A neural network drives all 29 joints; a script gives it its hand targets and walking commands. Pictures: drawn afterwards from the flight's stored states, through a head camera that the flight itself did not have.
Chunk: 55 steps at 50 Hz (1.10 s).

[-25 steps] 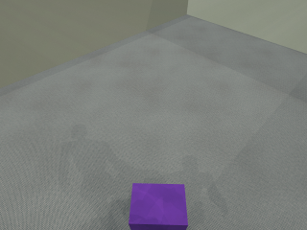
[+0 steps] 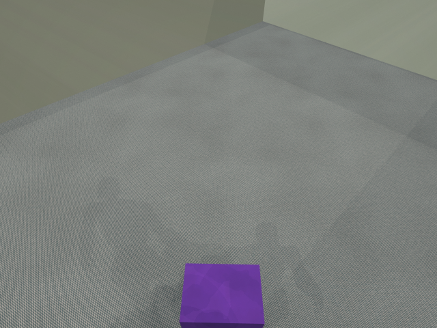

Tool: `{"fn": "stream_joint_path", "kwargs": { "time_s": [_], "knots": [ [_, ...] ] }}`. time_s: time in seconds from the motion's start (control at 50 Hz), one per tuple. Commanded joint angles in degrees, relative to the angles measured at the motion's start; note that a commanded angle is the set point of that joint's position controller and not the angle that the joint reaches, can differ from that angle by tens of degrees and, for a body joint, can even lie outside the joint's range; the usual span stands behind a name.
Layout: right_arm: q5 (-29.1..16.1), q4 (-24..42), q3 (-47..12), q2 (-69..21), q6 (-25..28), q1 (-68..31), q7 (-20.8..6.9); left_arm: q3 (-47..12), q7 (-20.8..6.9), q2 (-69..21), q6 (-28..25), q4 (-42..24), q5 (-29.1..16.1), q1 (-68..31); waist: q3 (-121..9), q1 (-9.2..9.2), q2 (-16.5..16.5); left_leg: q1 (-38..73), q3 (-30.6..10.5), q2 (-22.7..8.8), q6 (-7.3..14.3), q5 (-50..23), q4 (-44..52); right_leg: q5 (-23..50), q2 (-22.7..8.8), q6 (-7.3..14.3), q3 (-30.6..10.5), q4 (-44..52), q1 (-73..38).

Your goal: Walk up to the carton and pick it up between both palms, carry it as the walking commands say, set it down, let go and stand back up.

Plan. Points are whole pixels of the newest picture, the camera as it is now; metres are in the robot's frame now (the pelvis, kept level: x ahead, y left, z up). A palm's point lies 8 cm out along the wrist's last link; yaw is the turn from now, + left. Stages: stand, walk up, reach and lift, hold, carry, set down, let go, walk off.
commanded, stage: walk up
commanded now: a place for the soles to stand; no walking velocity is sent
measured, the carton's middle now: (221, 302) +0.37 -0.01 -0.65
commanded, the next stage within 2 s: reach and lift in 1.76 s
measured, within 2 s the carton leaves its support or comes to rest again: neither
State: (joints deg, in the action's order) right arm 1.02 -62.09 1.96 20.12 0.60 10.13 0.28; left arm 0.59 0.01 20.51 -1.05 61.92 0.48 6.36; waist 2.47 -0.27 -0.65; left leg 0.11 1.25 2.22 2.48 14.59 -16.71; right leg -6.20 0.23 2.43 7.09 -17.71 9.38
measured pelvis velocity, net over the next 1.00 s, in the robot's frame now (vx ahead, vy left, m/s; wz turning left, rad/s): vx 0.00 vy -0.02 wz -0.02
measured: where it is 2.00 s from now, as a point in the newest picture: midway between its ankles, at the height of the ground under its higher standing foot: outside the picture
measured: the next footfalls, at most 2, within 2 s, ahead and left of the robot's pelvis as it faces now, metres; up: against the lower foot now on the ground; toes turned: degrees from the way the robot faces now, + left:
none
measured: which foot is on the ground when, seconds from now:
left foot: down 0.00-1.00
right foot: down 0.00-1.00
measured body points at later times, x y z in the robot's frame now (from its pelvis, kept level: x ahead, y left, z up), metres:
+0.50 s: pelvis -0.01 +0.00 +0.00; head +0.00 +0.00 +0.45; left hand +0.07 +0.31 -0.13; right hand +0.07 -0.30 -0.13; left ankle -0.06 +0.09 -0.75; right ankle +0.04 -0.09 -0.75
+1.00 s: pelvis +0.00 -0.02 +0.00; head +0.01 -0.03 +0.45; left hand +0.11 +0.28 -0.12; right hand +0.06 -0.34 -0.13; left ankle -0.06 +0.09 -0.75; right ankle +0.04 -0.09 -0.75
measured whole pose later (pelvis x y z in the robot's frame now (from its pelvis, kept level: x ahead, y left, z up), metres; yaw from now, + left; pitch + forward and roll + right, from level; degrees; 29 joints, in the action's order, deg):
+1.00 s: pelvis +0.00 -0.02 +0.00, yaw -1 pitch -2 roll +0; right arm 1.2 -60.5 2.4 21.2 0.6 10.2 0.9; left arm 1.3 -1.0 20.2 0.5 60.8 0.5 5.8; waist 2.3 -0.1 -0.9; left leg -0.1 2.0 -0.5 0.3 15.8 -17.9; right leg -5.9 3.1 4.5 6.7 -16.4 8.9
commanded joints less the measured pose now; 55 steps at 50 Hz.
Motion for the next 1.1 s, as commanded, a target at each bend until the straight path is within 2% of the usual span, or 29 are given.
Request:
{"fn": "stream_joint_path", "kwargs": {
  "time_s": [0.0,0.02,0.04,0.1,0.12,0.16,0.2,0.24,0.28,0.3,0.32,0.36,0.4,0.44,0.46,0.52,0.54,0.62,0.66,0.68,0.74,0.76,0.84,0.94,0.96,0.98,1.0,1.02,1.08],
  "knots": [
    [0.0,3.0,1.9,11.3,0.8,-1.2,0.7,2.7,0.6,11.9,-0.9,-3.4,-0.4,-2.2,-3.5,-0.32,-1.6,-6.3,-6.9,-9.7,-1.0,-12.2,2.8,8.4,-9.3,0.6,-12.2,0.2,-7.5],
    [0.1,3.3,1.9,12.0,0.8,0.2,0.7,2.0,0.3,11.6,-0.7,-4.0,0.0,-2.4,-4.1,0.40,0.2,-5.3,-6.6,-10.0,-0.9,-12.7,2.7,8.3,-9.2,1.0,-10.4,-0.5,-6.8],
    [-0.2,3.5,1.9,11.0,0.9,-1.2,0.7,2.2,0.4,10.5,-0.6,-3.3,-0.4,-1.5,-2.7,-1.16,0.4,-5.6,-7.1,-10.2,-1.3,-13.6,3.1,9.5,-9.0,0.9,-10.6,-0.2,-5.8],
    [0.3,3.6,2.2,10.5,0.6,-1.1,0.7,2.6,0.5,11.2,-0.6,-3.9,0.0,-2.7,-2.7,-0.30,-1.9,-5.0,-5.8,-9.7,-1.7,-14.5,2.8,10.4,-9.6,1.4,-11.4,-1.0,-6.2],
    [-0.3,4.6,2.3,10.7,1.4,-2.8,1.0,1.6,0.0,10.7,0.2,-3.1,-0.4,-1.5,-2.8,-0.76,0.4,-6.1,-7.2,-11.2,-1.8,-15.2,3.1,9.6,-8.0,1.6,-9.9,-1.6,-5.7],
    [-0.2,4.2,2.2,11.0,1.8,-1.8,1.4,1.7,-0.1,9.3,0.4,-4.4,-0.6,-3.2,-2.2,0.75,0.7,-5.2,-8.3,-12.4,-3.0,-19.5,4.6,8.2,-7.7,2.1,-8.6,-2.4,-4.2],
    [-0.3,5.0,2.8,13.1,1.6,-3.5,1.2,1.8,-0.5,10.9,0.8,-3.8,-0.5,-3.0,-0.9,-0.56,-3.4,-5.5,-6.9,-12.2,-3.8,-22.6,3.2,8.2,-8.0,1.9,-9.2,-1.4,-3.8],
    [-0.4,4.3,3.0,13.2,1.4,-2.1,1.2,1.8,-0.5,11.1,0.9,-3.4,-0.1,-3.2,-2.1,-0.32,-0.1,-4.1,-6.1,-11.1,-3.6,-20.9,3.2,6.6,-7.2,1.4,-8.2,-2.2,-4.1],
    [-0.1,4.7,2.8,11.3,1.6,-2.5,1.3,1.5,-0.6,8.6,1.0,-3.4,-0.4,-2.2,-3.5,-0.48,-2.1,-4.3,-6.0,-10.9,-2.5,-18.2,3.2,6.4,-8.0,1.8,-9.3,-1.6,-5.2],
    [0.2,5.3,3.5,12.5,1.4,-2.6,1.3,1.8,-0.5,10.6,1.1,-4.0,0.0,-3.4,-3.7,0.59,0.1,-4.3,-6.8,-11.2,-2.5,-15.7,3.3,5.7,-7.5,1.7,-9.4,-1.8,-4.8],
    [0.0,5.9,2.9,11.6,1.5,-2.3,1.2,2.4,-0.7,10.4,1.1,-4.6,-0.6,-3.5,-2.4,-0.39,-2.7,-6.7,-6.1,-10.6,-1.8,-12.0,3.5,4.0,-7.9,1.7,-11.0,-1.6,-5.0],
    [-0.4,6.3,2.6,11.7,1.4,-4.9,1.0,2.1,-0.9,10.8,1.1,-3.6,0.0,-3.1,-1.4,-0.55,-0.6,-6.9,-6.8,-10.6,-1.3,-4.8,4.6,0.3,-7.6,0.7,-10.7,-0.1,-4.1],
    [0.0,5.6,2.7,11.9,1.5,-4.6,1.1,2.1,-0.9,10.1,1.1,-4.3,-0.1,-2.4,-1.4,-1.24,-1.4,-8.6,-7.6,-11.2,-0.5,-4.0,5.1,-1.6,-6.9,1.3,-10.4,-0.7,-3.7],
    [0.0,5.4,3.0,12.0,1.5,-3.6,1.0,2.8,-1.0,11.6,1.0,-3.5,0.4,-3.1,0.6,-0.76,1.8,-9.1,-6.9,-10.6,-1.5,-2.0,6.2,-1.5,-7.5,1.1,-11.5,-0.1,-3.8],
    [-0.2,5.7,2.8,12.7,1.6,-3.4,0.9,2.3,-1.0,11.0,1.0,-3.4,0.3,-1.1,-0.9,-1.01,-0.6,-7.0,-5.8,-9.8,-0.9,-1.7,4.7,-0.5,-7.6,0.9,-12.5,0.4,-4.2],
    [-0.1,5.2,2.8,11.6,1.7,-3.8,0.9,2.8,-0.9,11.6,0.9,-3.1,0.1,-1.2,-0.9,-1.22,0.9,-7.7,-5.5,-9.7,-1.1,-3.9,3.7,1.6,-8.2,1.3,-11.9,0.4,-4.0],
    [-0.3,5.6,2.9,11.7,1.6,-0.6,0.9,2.8,-0.7,12.0,0.9,-4.2,0.3,-2.2,-2.9,0.05,1.3,-7.1,-6.1,-9.6,-1.0,-3.2,3.3,-0.7,-8.6,2.1,-13.4,-0.2,-5.2],
    [0.0,5.6,2.5,11.7,1.7,-2.7,0.8,2.7,-0.9,11.9,0.6,-3.0,0.1,-1.5,-1.8,-0.79,-0.6,-6.1,-5.8,-9.3,-1.1,-6.1,1.3,0.3,-9.0,1.3,-15.0,1.8,-3.5],
    [-0.1,5.1,2.5,12.1,1.3,-1.1,0.7,2.5,-0.7,12.6,0.6,-3.9,0.3,-3.3,-3.2,0.86,4.9,-5.8,-5.5,-8.8,-0.9,-4.4,2.5,0.2,-9.8,1.5,-16.1,3.0,-5.2],
    [-0.2,5.5,2.3,11.3,1.8,-1.2,1.0,2.6,-0.7,11.6,0.5,-3.5,0.0,-2.5,-3.8,0.57,2.3,-4.0,-5.9,-9.2,-1.5,-5.7,2.8,1.8,-9.5,1.3,-15.0,2.7,-4.2],
    [-0.3,5.6,2.6,11.6,1.3,-1.7,0.9,2.7,-0.5,11.5,0.3,-3.4,-0.3,-1.8,-1.6,-0.35,3.1,-6.1,-5.1,-8.3,-1.0,-3.0,0.5,0.0,-9.8,0.4,-16.9,6.1,-4.3],
    [-0.6,4.9,2.5,10.9,1.0,-1.0,0.9,3.2,-0.4,12.5,0.3,-3.7,0.0,-2.1,-1.7,1.01,4.5,-5.1,-4.6,-8.5,-1.3,-2.4,0.5,0.4,-10.5,-0.1,-18.0,6.9,-3.9],
    [0.1,4.8,2.6,11.2,1.1,-0.3,1.2,2.9,-0.5,11.0,0.6,-3.7,-0.1,-2.4,-4.3,0.12,0.2,-7.4,-5.1,-9.0,-1.0,-3.9,2.0,2.6,-9.9,1.7,-16.8,4.5,-8.0],
    [0.2,4.3,2.5,11.3,1.2,0.6,1.3,3.1,-0.4,12.8,0.5,-4.4,0.0,-2.0,-4.4,0.30,1.9,-7.5,-3.8,-9.2,-1.2,-5.1,1.7,7.6,-10.7,1.4,-16.2,3.4,-9.6],
    [0.5,3.7,2.8,11.8,1.1,0.5,1.3,3.3,-0.3,12.5,0.8,-4.3,0.0,-3.7,-2.7,0.56,-0.6,-8.2,-3.0,-8.8,-1.1,-4.8,1.1,7.1,-10.2,1.1,-16.7,3.7,-9.1],
    [0.0,4.0,2.0,11.6,1.4,0.7,1.3,3.2,-0.2,11.7,0.7,-4.6,0.0,-3.2,-4.3,0.74,3.6,-6.8,-4.1,-9.8,-1.4,-6.3,2.2,6.4,-9.3,1.8,-14.0,3.4,-8.3],
    [0.5,4.0,2.9,11.5,1.4,0.2,1.4,2.9,-0.3,11.3,1.0,-4.3,-0.2,-3.5,-2.5,0.91,-0.6,-8.1,-3.4,-9.2,-0.7,-5.0,2.0,2.6,-8.6,1.9,-15.1,3.3,-7.1],
    [0.2,4.2,2.3,12.0,1.4,0.6,1.5,3.2,-0.3,11.4,1.0,-4.7,-0.2,-3.1,-2.2,-0.41,0.7,-8.1,-4.1,-9.7,-1.0,-6.3,2.4,2.5,-8.4,2.1,-14.4,2.4,-6.5],
    [0.2,4.5,1.8,12.1,1.7,0.5,1.5,2.9,-0.8,10.3,0.6,-4.6,-0.4,-3.7,-2.2,0.07,-0.2,-8.7,-5.2,-10.7,-1.2,-8.3,3.2,6.7,-8.9,2.5,-14.6,1.0,-7.2]
  ]
}}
